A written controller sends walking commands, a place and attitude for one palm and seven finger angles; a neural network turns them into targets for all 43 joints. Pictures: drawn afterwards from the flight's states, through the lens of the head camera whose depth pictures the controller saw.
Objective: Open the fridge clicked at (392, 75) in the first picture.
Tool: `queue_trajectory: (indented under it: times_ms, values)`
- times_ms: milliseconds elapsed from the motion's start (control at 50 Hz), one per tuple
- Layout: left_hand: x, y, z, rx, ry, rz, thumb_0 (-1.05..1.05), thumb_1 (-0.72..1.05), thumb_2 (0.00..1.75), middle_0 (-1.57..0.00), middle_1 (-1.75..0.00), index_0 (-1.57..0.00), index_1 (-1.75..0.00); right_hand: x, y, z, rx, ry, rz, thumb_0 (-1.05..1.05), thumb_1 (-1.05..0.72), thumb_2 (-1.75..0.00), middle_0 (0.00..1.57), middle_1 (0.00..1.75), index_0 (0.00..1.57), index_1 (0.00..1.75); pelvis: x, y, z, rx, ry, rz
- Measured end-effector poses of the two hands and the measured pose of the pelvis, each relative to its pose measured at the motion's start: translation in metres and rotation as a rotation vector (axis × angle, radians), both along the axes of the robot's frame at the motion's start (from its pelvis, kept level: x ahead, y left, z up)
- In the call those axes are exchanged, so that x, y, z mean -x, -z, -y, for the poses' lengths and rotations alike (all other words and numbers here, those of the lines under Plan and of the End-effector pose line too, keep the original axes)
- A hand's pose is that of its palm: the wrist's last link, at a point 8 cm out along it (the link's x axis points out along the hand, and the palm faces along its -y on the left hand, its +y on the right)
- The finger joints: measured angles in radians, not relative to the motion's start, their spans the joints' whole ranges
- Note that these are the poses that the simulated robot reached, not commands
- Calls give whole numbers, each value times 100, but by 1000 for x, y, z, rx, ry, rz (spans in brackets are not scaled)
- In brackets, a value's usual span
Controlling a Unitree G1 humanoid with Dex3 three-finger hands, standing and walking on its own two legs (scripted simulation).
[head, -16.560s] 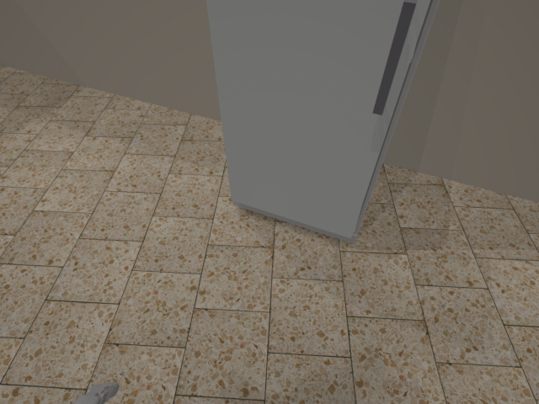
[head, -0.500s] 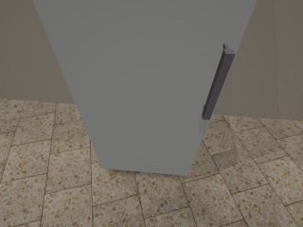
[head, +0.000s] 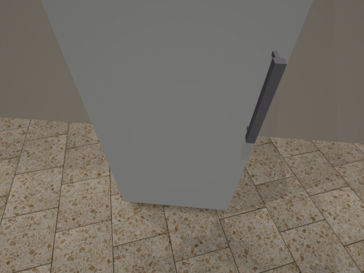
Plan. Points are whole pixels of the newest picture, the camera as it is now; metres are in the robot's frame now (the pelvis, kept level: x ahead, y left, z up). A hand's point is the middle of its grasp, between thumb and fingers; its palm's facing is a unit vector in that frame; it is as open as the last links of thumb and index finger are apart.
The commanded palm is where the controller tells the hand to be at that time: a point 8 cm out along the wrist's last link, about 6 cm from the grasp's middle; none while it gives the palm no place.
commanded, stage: look again from close up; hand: right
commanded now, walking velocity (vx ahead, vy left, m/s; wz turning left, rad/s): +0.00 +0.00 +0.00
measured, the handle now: (261, 102) +0.53 -0.18 +0.09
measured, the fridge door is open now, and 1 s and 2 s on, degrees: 0 0 0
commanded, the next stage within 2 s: shuffle to correct the standing spot in 0.36 s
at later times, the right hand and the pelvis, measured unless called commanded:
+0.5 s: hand out of the picture +0.06 -0.24 -0.16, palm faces -0.03 +0.94 -0.33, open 7.4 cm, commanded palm none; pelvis +0.00 +0.00 +0.00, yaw +0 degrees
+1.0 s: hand out of the picture +0.00 -0.20 -0.20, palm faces +0.01 +0.99 -0.13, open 7.4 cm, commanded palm none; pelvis +0.07 -0.04 -0.02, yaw +2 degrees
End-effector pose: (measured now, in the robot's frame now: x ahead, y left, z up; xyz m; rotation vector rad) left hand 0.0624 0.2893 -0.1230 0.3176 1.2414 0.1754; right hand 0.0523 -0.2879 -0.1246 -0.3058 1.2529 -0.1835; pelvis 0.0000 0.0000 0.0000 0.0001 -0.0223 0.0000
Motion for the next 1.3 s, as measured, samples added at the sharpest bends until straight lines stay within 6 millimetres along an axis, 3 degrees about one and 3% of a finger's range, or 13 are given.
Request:
queue_trajectory:
  times_ms: [300,560,800,940,1020,1140,1220,1300]
  values:
    - [-4,-1,-1,1,5,19,0,90,90,-20,-30,-21,-30,-4,-2,1,6,-1,22,1,-90,-90,21,30,21,30,1,0,-1,0,0,7]
    - [5,2,2,5,-1,-8,0,90,90,-20,-30,-20,-30,4,0,-2,2,9,-2,1,-90,-90,20,29,20,30,1,0,-1,-1,-1,1]
    - [39,27,59,106,-57,-150,0,90,90,-20,-30,-20,-30,43,35,-44,-142,82,-143,1,-90,-90,20,29,20,30,-30,11,9,-27,-11,-5]
    - [36,29,96,95,-114,-188,0,90,90,-20,-30,-20,-30,65,53,-42,-208,142,-286,1,-90,-90,20,29,20,30,-61,22,34,-30,-21,-12]
    - [47,24,118,86,-165,-221,0,91,90,-20,-30,-20,-30,43,50,-32,-192,113,-328,1,-90,-90,20,29,20,30,-75,18,45,-36,-23,-2]
    - [75,15,143,112,-211,-377,0,90,90,-20,-30,-20,-30,-27,48,-17,-169,95,-212,1,-90,-90,20,29,20,30,-88,13,48,-51,6,-1]
    - [75,10,142,104,-246,-420,0,90,90,-20,-30,-21,-30,-77,50,-14,-156,77,-130,1,-91,-90,20,29,20,30,-100,14,41,-53,10,-9]
    - [57,12,129,91,-253,-419,0,90,90,-20,-30,-21,-30,-124,50,-22,-156,52,-58,1,-91,-90,20,29,20,30,-115,17,33,-50,10,-20]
